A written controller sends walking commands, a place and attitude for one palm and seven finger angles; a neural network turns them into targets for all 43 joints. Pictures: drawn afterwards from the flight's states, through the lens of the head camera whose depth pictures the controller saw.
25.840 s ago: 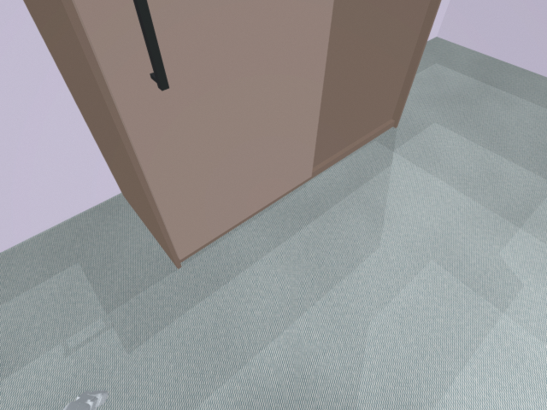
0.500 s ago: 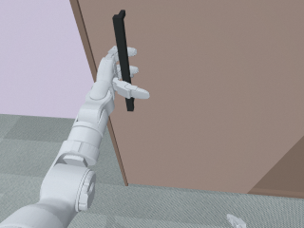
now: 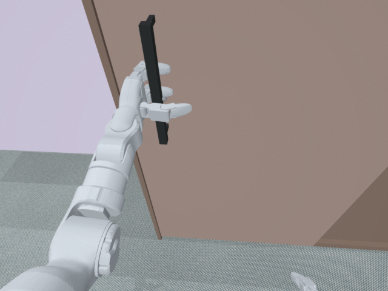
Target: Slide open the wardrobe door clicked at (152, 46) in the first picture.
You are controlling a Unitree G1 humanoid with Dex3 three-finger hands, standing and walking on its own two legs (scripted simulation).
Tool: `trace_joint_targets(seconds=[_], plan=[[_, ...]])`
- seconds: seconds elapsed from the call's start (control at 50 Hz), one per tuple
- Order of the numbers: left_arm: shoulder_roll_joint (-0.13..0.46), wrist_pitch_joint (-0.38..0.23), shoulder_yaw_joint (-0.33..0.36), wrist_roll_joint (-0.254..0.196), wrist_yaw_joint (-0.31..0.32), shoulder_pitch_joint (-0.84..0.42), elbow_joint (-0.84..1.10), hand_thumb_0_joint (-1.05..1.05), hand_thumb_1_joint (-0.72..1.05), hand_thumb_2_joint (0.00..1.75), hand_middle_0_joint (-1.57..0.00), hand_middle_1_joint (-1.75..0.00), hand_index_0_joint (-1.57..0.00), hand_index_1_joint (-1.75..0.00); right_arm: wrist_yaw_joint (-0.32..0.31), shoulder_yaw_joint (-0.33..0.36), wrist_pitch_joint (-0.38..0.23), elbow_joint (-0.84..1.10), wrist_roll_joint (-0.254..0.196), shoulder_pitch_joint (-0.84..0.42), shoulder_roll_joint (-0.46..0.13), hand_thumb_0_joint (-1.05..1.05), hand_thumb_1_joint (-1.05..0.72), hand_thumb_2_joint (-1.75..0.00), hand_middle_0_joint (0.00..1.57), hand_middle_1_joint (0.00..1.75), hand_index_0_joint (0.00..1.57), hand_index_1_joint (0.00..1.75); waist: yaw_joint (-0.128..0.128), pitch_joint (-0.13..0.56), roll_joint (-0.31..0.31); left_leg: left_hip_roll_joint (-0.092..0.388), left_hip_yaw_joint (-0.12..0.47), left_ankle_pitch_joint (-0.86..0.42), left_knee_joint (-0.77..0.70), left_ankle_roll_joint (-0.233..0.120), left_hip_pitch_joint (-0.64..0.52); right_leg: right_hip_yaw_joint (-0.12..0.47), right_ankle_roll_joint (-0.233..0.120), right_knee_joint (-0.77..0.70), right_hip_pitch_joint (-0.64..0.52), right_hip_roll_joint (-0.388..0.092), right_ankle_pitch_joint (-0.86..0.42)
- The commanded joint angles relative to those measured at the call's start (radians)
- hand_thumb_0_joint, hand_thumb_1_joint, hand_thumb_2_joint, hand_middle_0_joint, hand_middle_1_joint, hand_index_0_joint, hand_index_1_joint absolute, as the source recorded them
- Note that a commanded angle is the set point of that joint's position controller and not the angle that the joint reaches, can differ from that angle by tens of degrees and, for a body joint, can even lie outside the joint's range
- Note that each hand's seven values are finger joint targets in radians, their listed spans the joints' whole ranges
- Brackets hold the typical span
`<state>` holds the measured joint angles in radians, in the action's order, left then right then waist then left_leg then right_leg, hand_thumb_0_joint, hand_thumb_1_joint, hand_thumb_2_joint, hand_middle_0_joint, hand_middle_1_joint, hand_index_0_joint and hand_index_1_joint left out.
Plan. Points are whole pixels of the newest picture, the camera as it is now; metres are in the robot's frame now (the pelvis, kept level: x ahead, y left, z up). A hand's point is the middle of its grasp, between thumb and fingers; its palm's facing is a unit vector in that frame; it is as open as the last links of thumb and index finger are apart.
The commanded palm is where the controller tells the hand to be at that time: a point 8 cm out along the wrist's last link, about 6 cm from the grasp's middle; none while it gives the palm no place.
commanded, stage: grip the handle and tug to test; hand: left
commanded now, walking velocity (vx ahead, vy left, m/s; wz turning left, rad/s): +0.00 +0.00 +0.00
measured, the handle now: (158, 89) +0.49 +0.11 +0.18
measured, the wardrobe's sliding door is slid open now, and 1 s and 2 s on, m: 0.00 0.00 0.03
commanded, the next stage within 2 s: tug the door sideways, standing still in 1.08 s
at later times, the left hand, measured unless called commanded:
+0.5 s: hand (163, 98) +0.43 +0.08 +0.20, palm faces -0.02 -1.00 -0.01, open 5.6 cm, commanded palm +0.40 +0.13 +0.20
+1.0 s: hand (163, 98) +0.43 +0.08 +0.20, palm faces -0.03 -1.00 +0.00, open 5.6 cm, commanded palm +0.38 +0.13 +0.20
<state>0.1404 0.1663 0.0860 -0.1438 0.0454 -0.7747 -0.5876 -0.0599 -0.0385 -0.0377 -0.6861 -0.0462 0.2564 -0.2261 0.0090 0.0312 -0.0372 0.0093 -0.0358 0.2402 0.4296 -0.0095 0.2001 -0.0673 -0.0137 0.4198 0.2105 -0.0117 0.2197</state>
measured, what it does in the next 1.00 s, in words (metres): stands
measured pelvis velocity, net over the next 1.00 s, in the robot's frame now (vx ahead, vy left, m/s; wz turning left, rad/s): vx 0.02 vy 0.00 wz -0.02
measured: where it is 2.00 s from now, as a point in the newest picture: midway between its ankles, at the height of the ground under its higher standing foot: outside the picture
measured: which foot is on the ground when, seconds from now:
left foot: down 0.00-1.00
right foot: down 0.00-1.00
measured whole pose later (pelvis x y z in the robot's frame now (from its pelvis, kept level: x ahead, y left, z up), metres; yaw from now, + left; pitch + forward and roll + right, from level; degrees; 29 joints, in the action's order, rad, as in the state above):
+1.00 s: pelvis +0.02 +0.00 +0.00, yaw -1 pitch +1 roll +0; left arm 0.14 0.26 0.12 -0.15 0.04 -0.64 -0.38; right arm -0.05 -0.04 0.02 -0.63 -0.05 0.23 -0.23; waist 0.02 0.04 -0.05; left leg 0.02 -0.05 0.26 0.40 0.00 0.16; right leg -0.05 -0.02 0.40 0.18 0.00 0.23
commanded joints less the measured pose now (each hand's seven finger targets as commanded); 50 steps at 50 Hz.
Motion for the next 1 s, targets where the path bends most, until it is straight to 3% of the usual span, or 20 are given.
trace_joint_targets(seconds=[0.0,0.04,0.12,0.24,0.28,0.34,0.38,0.44,0.46,0.5,0.56,0.64,0.72,0.74,0.82,0.86,0.88,0.9,0.94,0.98], plan=[[0.061,-0.066,-0.013,-0.012,-0.028,-0.530,0.279,0.00,0.34,0.66,-0.39,-1.32,-0.39,-1.32,-0.007,0.042,-0.042,0.138,-0.003,-0.087,-0.110,0.00,-0.90,-0.90,0.20,0.30,0.20,0.30,0.016,0.331,0.057,-0.009,0.033,-0.303,-0.017,-0.021,-0.157,0.018,-0.019,-0.021,-0.080,0.027,-0.307],[0.071,-0.060,-0.004,-0.012,-0.028,-0.510,0.262,0.00,0.43,0.70,-0.40,-1.33,-0.40,-1.33,-0.009,0.043,-0.036,0.139,-0.001,-0.085,-0.115,0.00,-0.90,-0.90,0.20,0.30,0.20,0.30,0.016,0.319,0.084,-0.009,0.033,-0.309,-0.018,-0.022,-0.151,0.014,-0.017,-0.025,-0.089,0.026,-0.312],[0.053,-0.053,-0.023,-0.011,-0.031,-0.520,0.305,0.00,0.62,0.78,-0.42,-1.36,-0.42,-1.36,-0.005,0.041,-0.034,0.144,-0.003,-0.092,-0.108,0.00,-0.90,-0.90,0.20,0.30,0.20,0.30,0.017,0.333,0.057,-0.010,0.034,-0.324,-0.013,-0.020,-0.159,0.016,-0.020,-0.016,-0.087,0.026,-0.332],[0.077,-0.037,0.001,-0.014,-0.036,-0.477,0.290,0.00,0.90,0.90,-0.45,-1.40,-0.45,-1.40,-0.008,0.042,-0.018,0.152,-0.001,-0.098,-0.114,0.00,-0.90,-0.90,0.20,0.30,0.20,0.30,0.011,0.321,0.082,-0.013,0.027,-0.334,-0.014,-0.024,-0.146,0.016,-0.017,-0.020,-0.113,0.022,-0.353],[0.055,-0.033,-0.023,-0.015,-0.038,-0.519,0.305,0.00,0.90,0.90,-0.45,-1.40,-0.45,-1.40,-0.008,0.037,-0.018,0.151,-0.002,-0.101,-0.109,0.00,-0.90,-0.90,0.20,0.30,0.20,0.30,0.024,0.312,0.071,-0.014,0.030,-0.324,-0.013,-0.025,-0.149,0.016,-0.016,-0.020,-0.093,0.024,-0.352],[0.087,-0.034,0.012,-0.014,-0.037,-0.443,0.317,0.00,0.90,0.90,-0.45,-1.40,-0.45,-1.40,-0.007,0.042,-0.013,0.162,0.000,-0.104,-0.114,0.00,-0.90,-0.90,0.20,0.30,0.20,0.30,-0.002,0.346,0.077,-0.016,0.029,-0.364,-0.011,-0.024,-0.152,0.014,-0.019,-0.011,-0.134,0.022,-0.382],[0.076,-0.031,-0.005,-0.014,-0.039,-0.487,0.326,0.00,0.90,0.90,-0.45,-1.40,-0.45,-1.40,-0.007,0.038,-0.009,0.156,-0.002,-0.106,-0.110,0.00,-0.90,-0.90,0.20,0.30,0.20,0.30,0.016,0.328,0.079,-0.014,0.026,-0.348,-0.011,-0.024,-0.153,0.014,-0.017,-0.016,-0.115,0.023,-0.377],[0.080,-0.028,0.001,-0.013,-0.041,-0.437,0.335,0.00,0.90,0.90,-0.45,-1.40,-0.45,-1.40,-0.007,0.040,-0.004,0.166,-0.001,-0.112,-0.112,0.00,-0.90,-0.90,0.20,0.30,0.20,0.30,0.001,0.336,0.059,-0.014,0.023,-0.373,-0.010,-0.024,-0.156,0.015,-0.020,-0.012,-0.135,0.021,-0.395],[0.055,-0.023,-0.017,-0.018,-0.043,-0.451,0.330,0.00,0.90,0.90,-0.45,-1.40,-0.45,-1.40,-0.007,0.037,-0.004,0.165,-0.003,-0.114,-0.108,0.00,-0.90,-0.90,0.20,0.30,0.20,0.30,0.011,0.313,0.059,-0.014,0.026,-0.363,-0.011,-0.024,-0.151,0.013,-0.018,-0.015,-0.118,0.022,-0.389],[0.080,-0.017,0.006,-0.018,-0.040,-0.456,0.318,0.00,0.90,0.90,-0.45,-1.40,-0.45,-1.40,-0.009,0.039,-0.003,0.162,-0.003,-0.109,-0.111,0.00,-0.90,-0.90,0.20,0.30,0.20,0.30,0.011,0.309,0.095,-0.013,0.028,-0.346,-0.012,-0.026,-0.144,0.014,-0.017,-0.017,-0.113,0.025,-0.377],[0.078,-0.020,0.005,-0.016,-0.039,-0.455,0.346,0.00,0.90,0.90,-0.45,-1.40,-0.45,-1.40,-0.010,0.040,-0.002,0.169,-0.001,-0.116,-0.108,0.00,-0.90,-0.90,0.20,0.30,0.20,0.30,0.006,0.335,0.065,-0.015,0.024,-0.362,-0.010,-0.027,-0.161,0.016,-0.018,-0.016,-0.124,0.022,-0.389],[0.102,-0.015,0.024,-0.016,-0.041,-0.436,0.311,0.00,0.90,0.90,-0.45,-1.40,-0.45,-1.40,-0.014,0.040,0.005,0.167,0.000,-0.112,-0.115,0.00,-0.90,-0.90,0.20,0.30,0.20,0.30,0.003,0.312,0.098,-0.017,0.026,-0.337,-0.020,-0.027,-0.134,0.014,-0.017,-0.022,-0.139,0.020,-0.370],[0.092,-0.012,0.024,-0.021,-0.046,-0.411,0.357,0.00,0.90,0.90,-0.45,-1.40,-0.45,-1.40,-0.009,0.038,0.001,0.178,-0.002,-0.123,-0.108,0.00,-0.90,-0.90,0.20,0.30,0.20,0.30,-0.003,0.331,0.063,-0.017,0.018,-0.349,-0.017,-0.026,-0.145,0.018,-0.018,-0.018,-0.141,0.021,-0.391],[0.109,-0.014,0.043,-0.022,-0.046,-0.365,0.353,0.00,0.90,0.90,-0.45,-1.40,-0.45,-1.40,-0.009,0.041,0.005,0.182,0.000,-0.122,-0.113,0.00,-0.90,-0.90,0.20,0.30,0.20,0.30,-0.016,0.338,0.079,-0.016,0.021,-0.364,-0.019,-0.025,-0.143,0.015,-0.019,-0.018,-0.164,0.019,-0.398],[0.083,0.001,0.022,-0.025,-0.049,-0.344,0.399,0.00,0.90,0.90,-0.45,-1.40,-0.45,-1.40,-0.005,0.039,0.006,0.191,-0.005,-0.135,-0.109,0.00,-0.90,-0.90,0.20,0.30,0.20,0.30,-0.010,0.322,0.084,-0.013,0.015,-0.353,-0.022,-0.025,-0.145,0.016,-0.017,-0.021,-0.151,0.023,-0.397],[0.094,0.006,0.034,-0.025,-0.045,-0.291,0.427,0.00,0.90,0.90,-0.45,-1.40,-0.45,-1.40,-0.004,0.040,0.010,0.200,-0.005,-0.143,-0.111,0.00,-0.90,-0.90,0.20,0.30,0.20,0.30,-0.022,0.329,0.069,-0.010,0.017,-0.378,-0.023,-0.023,-0.152,0.015,-0.020,-0.018,-0.165,0.022,-0.409],[0.063,0.011,0.002,-0.024,-0.048,-0.304,0.447,0.00,0.90,0.90,-0.45,-1.40,-0.45,-1.40,-0.002,0.038,0.010,0.203,-0.003,-0.143,-0.109,0.00,-0.90,-0.90,0.20,0.30,0.20,0.30,-0.014,0.330,0.060,-0.010,0.014,-0.391,-0.022,-0.022,-0.159,0.013,-0.018,-0.015,-0.162,0.022,-0.423],[0.083,0.017,0.026,-0.023,-0.045,-0.285,0.453,0.00,0.90,0.90,-0.45,-1.40,-0.45,-1.40,-0.001,0.041,0.011,0.199,-0.003,-0.136,-0.109,0.00,-0.90,-0.90,0.20,0.30,0.20,0.30,-0.019,0.333,0.083,-0.007,0.018,-0.415,-0.019,-0.021,-0.160,0.011,-0.020,-0.012,-0.169,0.024,-0.442],[0.090,0.026,0.033,-0.021,-0.046,-0.217,0.491,0.00,0.90,0.90,-0.45,-1.40,-0.45,-1.40,0.002,0.045,0.016,0.214,-0.001,-0.149,-0.113,0.00,-0.90,-0.90,0.20,0.30,0.20,0.30,-0.034,0.357,0.070,-0.007,0.013,-0.452,-0.017,-0.020,-0.170,0.010,-0.019,-0.005,-0.197,0.020,-0.476],[0.070,0.039,0.020,-0.025,-0.049,-0.172,0.542,0.00,0.90,0.90,-0.45,-1.40,-0.45,-1.40,0.008,0.042,0.019,0.225,0.000,-0.155,-0.108,0.00,-0.90,-0.90,0.20,0.30,0.20,0.30,-0.036,0.358,0.084,-0.006,0.010,-0.483,-0.013,-0.021,-0.171,0.010,-0.017,0.001,-0.205,0.021,-0.517]])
